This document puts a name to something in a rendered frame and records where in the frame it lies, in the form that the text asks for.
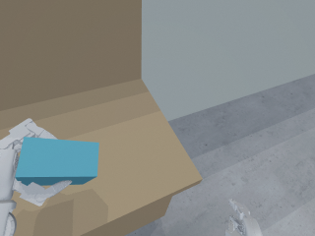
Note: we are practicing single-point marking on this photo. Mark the robot left hand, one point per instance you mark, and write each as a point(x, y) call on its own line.
point(10, 146)

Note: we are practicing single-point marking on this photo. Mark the robot right hand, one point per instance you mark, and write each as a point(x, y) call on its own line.
point(249, 225)

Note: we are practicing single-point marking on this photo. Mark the sponge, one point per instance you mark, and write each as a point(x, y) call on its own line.
point(49, 161)

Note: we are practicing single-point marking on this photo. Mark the left robot forearm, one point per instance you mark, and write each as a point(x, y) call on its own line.
point(8, 222)

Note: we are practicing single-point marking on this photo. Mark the table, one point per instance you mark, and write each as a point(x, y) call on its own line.
point(75, 68)

